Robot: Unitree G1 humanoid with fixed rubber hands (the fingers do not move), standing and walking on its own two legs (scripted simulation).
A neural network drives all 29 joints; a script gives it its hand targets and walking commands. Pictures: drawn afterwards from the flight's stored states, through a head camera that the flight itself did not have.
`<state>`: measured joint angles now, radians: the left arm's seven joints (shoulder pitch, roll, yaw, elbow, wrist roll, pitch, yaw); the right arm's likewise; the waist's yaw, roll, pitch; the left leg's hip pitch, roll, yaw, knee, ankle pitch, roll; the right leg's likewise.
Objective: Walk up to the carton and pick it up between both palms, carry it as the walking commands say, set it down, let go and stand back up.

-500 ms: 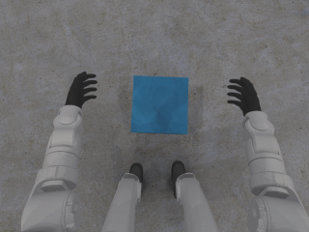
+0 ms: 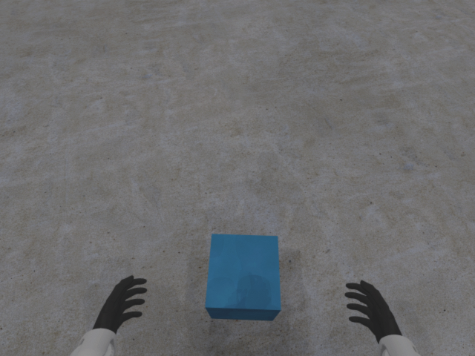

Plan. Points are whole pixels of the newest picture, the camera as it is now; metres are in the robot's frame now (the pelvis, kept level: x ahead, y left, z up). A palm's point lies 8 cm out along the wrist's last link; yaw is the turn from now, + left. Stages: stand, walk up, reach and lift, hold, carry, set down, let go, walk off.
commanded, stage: let go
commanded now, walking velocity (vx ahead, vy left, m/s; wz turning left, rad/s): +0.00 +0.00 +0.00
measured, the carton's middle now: (243, 278) +0.40 +0.00 -0.64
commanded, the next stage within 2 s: stand in 0.46 s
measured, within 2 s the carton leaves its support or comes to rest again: neither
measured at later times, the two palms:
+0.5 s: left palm (95, 345) +0.15 +0.24 -0.06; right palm (392, 350) +0.15 -0.23 -0.07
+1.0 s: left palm out of the picture +0.12 +0.30 -0.09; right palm out of the picture +0.13 -0.28 -0.08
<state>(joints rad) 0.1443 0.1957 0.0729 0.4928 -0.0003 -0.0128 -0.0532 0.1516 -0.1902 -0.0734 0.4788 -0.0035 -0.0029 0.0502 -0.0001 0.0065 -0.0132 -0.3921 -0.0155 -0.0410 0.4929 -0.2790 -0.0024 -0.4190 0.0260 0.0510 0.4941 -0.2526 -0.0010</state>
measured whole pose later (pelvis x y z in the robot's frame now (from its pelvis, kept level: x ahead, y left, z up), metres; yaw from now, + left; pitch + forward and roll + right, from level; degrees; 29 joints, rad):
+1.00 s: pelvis +0.01 +0.01 +0.00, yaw +0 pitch -1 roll +0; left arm 0.18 0.34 0.02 0.81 0.04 0.01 0.02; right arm 0.17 -0.35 -0.02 0.81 -0.04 0.01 -0.02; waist 0.00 0.00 0.01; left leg -0.13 -0.02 -0.04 0.44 -0.29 0.01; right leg -0.15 0.01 0.04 0.44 -0.27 0.00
